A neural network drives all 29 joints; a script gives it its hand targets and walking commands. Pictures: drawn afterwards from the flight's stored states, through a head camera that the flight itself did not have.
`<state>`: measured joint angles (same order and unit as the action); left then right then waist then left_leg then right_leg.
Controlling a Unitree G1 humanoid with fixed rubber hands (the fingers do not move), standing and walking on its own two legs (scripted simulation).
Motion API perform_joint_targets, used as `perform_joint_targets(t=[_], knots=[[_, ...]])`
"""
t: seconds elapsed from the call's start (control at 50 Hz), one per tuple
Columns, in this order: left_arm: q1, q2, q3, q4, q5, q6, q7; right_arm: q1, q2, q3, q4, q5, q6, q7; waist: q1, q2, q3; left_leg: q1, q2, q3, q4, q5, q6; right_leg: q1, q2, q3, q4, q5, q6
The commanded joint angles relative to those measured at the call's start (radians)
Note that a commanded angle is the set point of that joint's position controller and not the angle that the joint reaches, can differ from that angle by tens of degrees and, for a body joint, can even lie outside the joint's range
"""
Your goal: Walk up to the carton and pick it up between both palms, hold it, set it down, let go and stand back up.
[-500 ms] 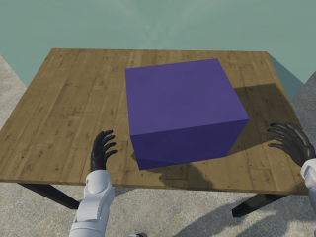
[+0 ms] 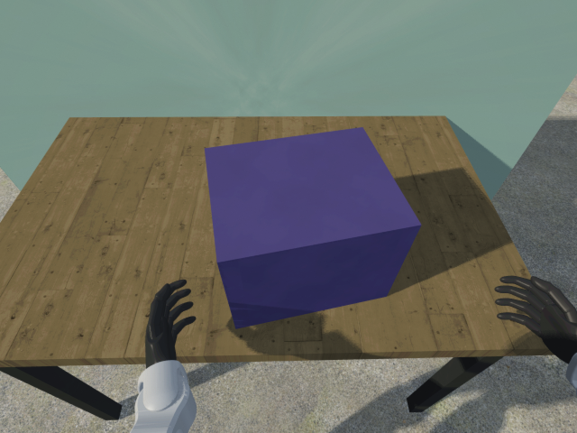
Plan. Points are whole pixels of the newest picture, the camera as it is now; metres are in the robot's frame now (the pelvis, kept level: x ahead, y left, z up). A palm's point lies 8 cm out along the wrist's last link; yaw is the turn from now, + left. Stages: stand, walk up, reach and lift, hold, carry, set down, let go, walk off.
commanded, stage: set down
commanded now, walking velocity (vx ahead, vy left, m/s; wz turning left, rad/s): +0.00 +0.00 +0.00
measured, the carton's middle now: (300, 226) +0.44 +0.05 +0.01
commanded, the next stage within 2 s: none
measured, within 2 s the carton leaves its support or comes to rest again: neither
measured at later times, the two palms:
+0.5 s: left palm (156, 365) +0.19 +0.20 +0.02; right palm out of the picture +0.23 -0.32 +0.02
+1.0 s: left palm (164, 377) +0.18 +0.19 +0.00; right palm (568, 408) +0.21 -0.31 -0.01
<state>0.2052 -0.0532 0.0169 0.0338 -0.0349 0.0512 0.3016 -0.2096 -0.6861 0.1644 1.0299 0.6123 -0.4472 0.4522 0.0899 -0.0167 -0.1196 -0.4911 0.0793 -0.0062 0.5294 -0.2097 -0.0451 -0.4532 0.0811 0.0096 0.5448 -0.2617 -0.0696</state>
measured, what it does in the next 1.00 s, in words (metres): stands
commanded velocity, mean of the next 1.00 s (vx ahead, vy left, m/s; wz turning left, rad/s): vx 0.00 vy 0.00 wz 0.00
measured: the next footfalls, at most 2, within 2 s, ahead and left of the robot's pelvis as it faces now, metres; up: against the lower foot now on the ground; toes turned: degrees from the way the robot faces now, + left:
none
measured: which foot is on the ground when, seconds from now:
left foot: down 0.00-1.00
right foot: down 0.00-1.00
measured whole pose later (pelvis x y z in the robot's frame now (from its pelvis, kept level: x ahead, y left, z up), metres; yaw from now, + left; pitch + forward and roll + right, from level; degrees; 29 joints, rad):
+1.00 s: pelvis +0.03 +0.01 +0.01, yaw +0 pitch +7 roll +0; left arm 0.45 -0.06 -0.04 -0.01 0.05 -0.02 0.27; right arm 0.14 -0.63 0.16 0.89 0.57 -0.49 0.42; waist 0.05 -0.05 -0.08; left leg -0.35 0.05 -0.03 0.47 -0.23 -0.06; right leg -0.31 0.07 0.02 0.47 -0.28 -0.06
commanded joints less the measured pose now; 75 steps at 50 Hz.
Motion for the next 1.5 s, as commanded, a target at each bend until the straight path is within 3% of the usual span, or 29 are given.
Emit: perform_joint_targets(t=[0.0, 0.06, 0.08, 0.1, 0.14, 0.2, 0.24, 0.34, 0.38, 0.4, 0.46, 0.52, 0.56, 0.7, 0.74, 0.76, 0.8, 0.84, 0.88, 0.94, 0.98, 1.06, 1.14, 1.2, 1.24, 1.32, 1.38, 1.46, 1.48], knots=[[-0.073, -0.005, -0.045, -0.261, 0.020, -0.041, 0.009, -0.140, -0.301, -0.099, -0.079, 0.035, -0.039, 0.003, -0.032, -0.111, -0.221, 0.142, -0.047, -0.010, -0.013, 0.152, 0.042, 0.171, -0.065, 0.106, -0.097, 0.231, -0.024], [-0.039, 0.001, -0.044, -0.222, 0.027, -0.016, 0.001, -0.118, -0.291, -0.124, -0.089, 0.012, -0.026, 0.001, -0.045, -0.124, -0.158, 0.124, -0.045, -0.018, -0.020, 0.110, 0.048, 0.182, -0.076, 0.120, -0.113, 0.222, -0.026], [-0.008, 0.007, -0.019, -0.250, 0.041, -0.026, 0.002, -0.098, -0.284, -0.097, -0.153, 0.029, -0.028, -0.001, -0.011, -0.151, -0.186, 0.129, -0.052, -0.012, -0.027, 0.138, 0.050, 0.204, -0.081, 0.128, -0.107, 0.277, -0.012], [0.036, -0.011, -0.044, -0.277, 0.052, -0.013, 0.007, -0.031, -0.298, -0.120, -0.103, 0.023, -0.027, 0.000, -0.051, -0.129, -0.152, 0.136, -0.052, -0.016, -0.019, 0.124, 0.047, 0.198, -0.076, 0.127, -0.113, 0.229, -0.020], [0.018, -0.012, -0.040, -0.263, 0.047, -0.020, 0.011, -0.065, -0.284, -0.102, -0.145, 0.024, -0.028, 0.002, -0.021, -0.149, -0.131, 0.129, -0.051, -0.006, -0.032, 0.125, 0.054, 0.198, -0.075, 0.118, -0.108, 0.254, -0.017], [0.078, -0.025, -0.046, -0.286, 0.056, -0.021, 0.007, 0.013, -0.304, -0.152, -0.155, 0.001, -0.029, 0.002, -0.060, -0.156, -0.134, 0.159, -0.050, -0.009, -0.031, 0.148, 0.046, 0.213, -0.070, 0.117, -0.116, 0.282, -0.019], [0.079, -0.035, -0.042, -0.261, 0.058, -0.039, 0.019, 0.035, -0.288, -0.116, -0.182, 0.017, -0.035, 0.016, -0.023, -0.168, -0.106, 0.148, -0.051, -0.003, -0.029, 0.091, 0.047, 0.163, -0.079, 0.127, -0.137, 0.140, -0.020], [0.010, -0.028, -0.064, -0.289, 0.052, -0.053, 0.034, 0.013, -0.304, -0.161, -0.191, 0.003, -0.031, 0.019, -0.035, -0.141, -0.085, 0.187, -0.045, -0.010, -0.038, 0.013, 0.041, 0.060, -0.076, 0.102, -0.133, 0.009, -0.023], [-0.053, -0.018, -0.044, -0.300, 0.052, -0.060, 0.056, -0.051, -0.283, -0.122, -0.214, 0.025, -0.024, 0.033, 0.025, -0.118, -0.112, 0.185, -0.047, -0.001, -0.030, -0.022, 0.043, 0.018, -0.065, 0.094, -0.129, -0.071, -0.039], [0.050, -0.067, -0.101, -0.340, 0.055, -0.055, 0.058, 0.068, -0.294, -0.138, -0.155, 0.037, -0.023, 0.045, -0.024, -0.071, -0.076, 0.214, -0.042, -0.021, -0.034, -0.020, 0.035, 0.026, -0.066, 0.086, -0.126, -0.068, -0.050], [0.000, -0.039, -0.079, -0.299, 0.052, -0.033, 0.056, -0.001, -0.317, -0.168, -0.195, 0.019, -0.017, 0.034, -0.023, -0.094, -0.113, 0.227, -0.044, -0.042, -0.032, -0.044, 0.029, 0.009, -0.067, 0.093, -0.130, -0.059, -0.050], [0.103, -0.043, -0.071, -0.281, 0.077, -0.019, 0.046, 0.092, -0.354, -0.178, -0.167, 0.017, -0.018, 0.034, -0.018, -0.124, -0.086, 0.261, -0.049, -0.031, -0.033, 0.051, 0.023, 0.034, -0.044, 0.063, -0.117, 0.088, -0.045], [0.146, -0.049, -0.072, -0.306, 0.100, -0.013, 0.030, 0.136, -0.348, -0.164, -0.154, 0.027, -0.021, 0.026, -0.043, -0.098, -0.099, 0.323, -0.053, -0.034, -0.020, 0.164, 0.013, 0.052, -0.037, 0.042, -0.127, 0.228, -0.047], [0.200, -0.042, -0.064, -0.262, 0.083, -0.079, -0.003, 0.210, -0.298, -0.126, -0.187, 0.010, -0.065, 0.003, -0.047, -0.159, -0.113, 0.289, -0.056, 0.004, -0.015, 0.235, 0.011, 0.146, -0.051, 0.054, -0.131, 0.385, -0.014], [0.203, -0.047, -0.080, -0.282, 0.091, -0.109, -0.007, 0.245, -0.277, -0.117, -0.189, 0.015, -0.081, 0.006, -0.041, -0.118, -0.120, 0.313, -0.058, 0.004, -0.022, 0.234, 0.011, 0.140, -0.048, 0.040, -0.134, 0.381, -0.020], [0.205, -0.020, -0.064, -0.260, 0.073, -0.109, -0.016, 0.228, -0.262, -0.107, -0.211, -0.002, -0.087, -0.008, -0.034, -0.166, -0.126, 0.293, -0.065, 0.003, -0.022, 0.260, 0.017, 0.162, -0.048, 0.039, -0.129, 0.437, -0.019], [0.185, -0.031, -0.086, -0.270, 0.069, -0.124, -0.017, 0.224, -0.283, -0.115, -0.184, 0.000, -0.093, -0.007, -0.060, -0.146, -0.129, 0.312, -0.059, -0.005, -0.026, 0.252, 0.013, 0.132, -0.040, 0.020, -0.124, 0.434, -0.019], [0.216, -0.009, -0.061, -0.217, 0.093, -0.126, -0.028, 0.250, -0.240, -0.082, -0.190, -0.009, -0.094, -0.030, -0.040, -0.136, -0.117, 0.278, -0.077, 0.004, -0.035, 0.225, 0.015, 0.184, -0.070, 0.053, -0.123, 0.509, -0.007], [0.215, -0.009, -0.078, -0.277, 0.096, -0.125, -0.017, 0.257, -0.250, -0.101, -0.209, -0.001, -0.100, -0.031, -0.047, -0.100, -0.110, 0.318, -0.070, -0.012, -0.043, 0.204, 0.008, 0.138, -0.054, 0.030, -0.133, 0.405, -0.020], [0.206, 0.025, -0.043, -0.158, 0.099, -0.108, -0.051, 0.278, -0.186, -0.088, -0.227, -0.051, -0.078, -0.065, -0.054, -0.140, -0.051, 0.267, -0.082, 0.006, -0.052, 0.174, 0.016, 0.168, -0.079, 0.081, -0.159, 0.384, -0.005], [0.236, 0.021, -0.038, -0.223, 0.105, -0.113, -0.044, 0.294, -0.207, -0.096, -0.261, -0.050, -0.076, -0.069, -0.034, -0.128, -0.092, 0.289, -0.091, 0.003, -0.061, 0.193, 0.007, 0.184, -0.075, 0.070, -0.145, 0.445, 0.002], [0.229, -0.006, -0.073, -0.154, 0.111, -0.100, -0.052, 0.298, -0.191, -0.114, -0.244, -0.077, -0.053, -0.071, -0.045, -0.094, -0.045, 0.334, -0.081, 0.001, -0.086, 0.152, 0.011, 0.138, -0.064, 0.045, -0.170, 0.326, -0.013], [0.178, 0.033, -0.074, -0.116, 0.070, -0.092, -0.064, 0.273, -0.150, -0.116, -0.327, -0.124, -0.032, -0.094, -0.042, -0.169, -0.017, 0.307, -0.077, 0.004, -0.089, 0.113, 0.023, 0.130, -0.076, 0.066, -0.190, 0.232, -0.002], [0.149, 0.024, -0.067, -0.140, 0.073, -0.087, -0.059, 0.255, -0.156, -0.134, -0.347, -0.133, -0.017, -0.092, -0.039, -0.161, -0.012, 0.311, -0.074, 0.003, -0.093, 0.096, 0.020, 0.107, -0.079, 0.078, -0.204, 0.136, 0.002], [0.133, 0.051, -0.049, -0.030, 0.073, -0.075, -0.076, 0.269, -0.122, -0.126, -0.295, -0.176, 0.008, -0.109, -0.040, -0.195, 0.039, 0.289, -0.082, 0.022, -0.104, 0.058, 0.029, 0.120, -0.099, 0.092, -0.212, 0.102, 0.012], [0.140, 0.052, -0.057, -0.100, 0.081, -0.068, -0.068, 0.273, -0.113, -0.145, -0.303, -0.175, 0.016, -0.106, -0.032, -0.082, -0.031, 0.349, -0.076, 0.022, -0.100, 0.115, 0.015, 0.141, -0.079, 0.049, -0.198, 0.132, -0.003], [0.138, 0.061, -0.062, -0.077, 0.076, -0.060, -0.066, 0.268, -0.108, -0.167, -0.267, -0.175, 0.015, -0.109, -0.043, -0.092, -0.033, 0.385, -0.070, 0.010, -0.093, 0.164, 0.015, 0.107, -0.053, 0.006, -0.178, 0.234, -0.005], [0.141, 0.062, -0.076, 0.007, 0.087, -0.046, -0.088, 0.280, -0.091, -0.152, -0.230, -0.205, 0.033, -0.116, -0.051, -0.065, -0.004, 0.413, -0.074, 0.011, -0.103, 0.138, 0.011, 0.096, -0.063, 0.011, -0.202, 0.186, -0.011], [0.149, 0.054, -0.084, -0.064, 0.072, -0.057, -0.083, 0.259, -0.102, -0.168, -0.303, -0.195, 0.022, -0.110, -0.037, -0.050, -0.057, 0.445, -0.060, 0.005, -0.105, 0.164, 0.004, 0.095, -0.044, -0.011, -0.197, 0.191, -0.010]])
